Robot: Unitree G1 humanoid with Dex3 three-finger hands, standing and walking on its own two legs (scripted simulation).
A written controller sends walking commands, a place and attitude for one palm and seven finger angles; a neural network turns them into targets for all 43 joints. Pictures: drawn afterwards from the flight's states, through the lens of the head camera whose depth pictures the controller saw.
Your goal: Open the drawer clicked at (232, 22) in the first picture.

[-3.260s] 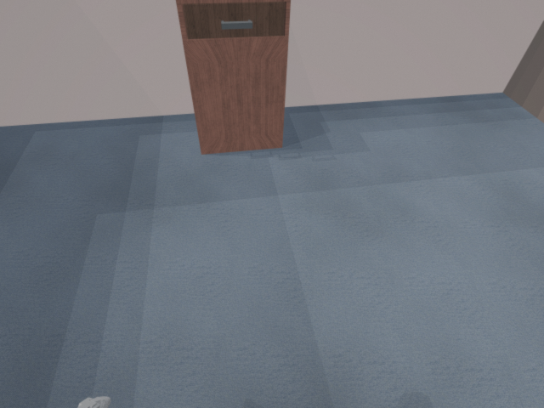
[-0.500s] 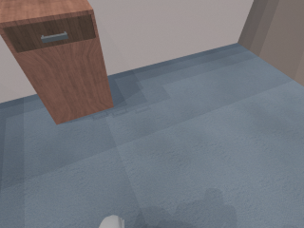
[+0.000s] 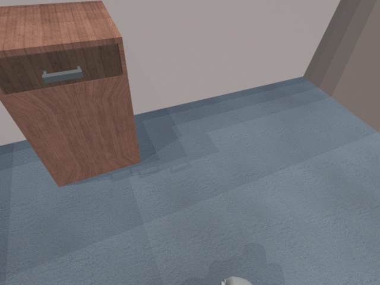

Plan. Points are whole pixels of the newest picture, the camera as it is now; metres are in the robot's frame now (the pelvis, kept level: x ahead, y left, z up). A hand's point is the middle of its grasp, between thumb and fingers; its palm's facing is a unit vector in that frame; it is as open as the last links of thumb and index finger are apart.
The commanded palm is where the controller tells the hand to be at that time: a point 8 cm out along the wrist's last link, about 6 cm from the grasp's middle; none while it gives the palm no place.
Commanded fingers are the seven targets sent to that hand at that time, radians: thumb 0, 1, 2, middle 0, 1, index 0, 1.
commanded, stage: walk to a spot facing it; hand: left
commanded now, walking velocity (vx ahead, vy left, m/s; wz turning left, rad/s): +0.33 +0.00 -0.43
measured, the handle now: (62, 73) +0.81 +0.56 -0.04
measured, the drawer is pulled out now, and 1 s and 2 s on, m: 0.00 0.00 0.00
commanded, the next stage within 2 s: turn to face it in 0.18 s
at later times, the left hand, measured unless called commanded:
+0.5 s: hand (167, 220) +0.32 +0.08 -0.16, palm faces -0.06 -0.97 -0.22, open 7.2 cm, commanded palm none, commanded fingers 0.00 0.90 0.90 -0.20 -0.30 -0.20 -0.30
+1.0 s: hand (135, 231) +0.29 +0.17 -0.18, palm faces +0.27 -0.93 -0.24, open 7.4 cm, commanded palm none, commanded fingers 0.00 0.90 0.90 -0.20 -0.30 -0.20 -0.30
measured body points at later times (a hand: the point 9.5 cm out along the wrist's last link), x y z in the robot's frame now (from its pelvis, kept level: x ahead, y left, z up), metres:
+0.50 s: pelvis +0.20 -0.09 -0.01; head +0.22 -0.10 +0.44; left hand +0.32 +0.13 -0.15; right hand +0.15 -0.30 -0.18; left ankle +0.17 +0.06 -0.66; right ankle +0.25 -0.16 -0.74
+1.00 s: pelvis +0.26 -0.06 -0.01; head +0.31 -0.02 +0.44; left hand +0.27 +0.22 -0.16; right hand +0.39 -0.28 -0.14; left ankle +0.26 +0.05 -0.74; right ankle +0.27 -0.21 -0.67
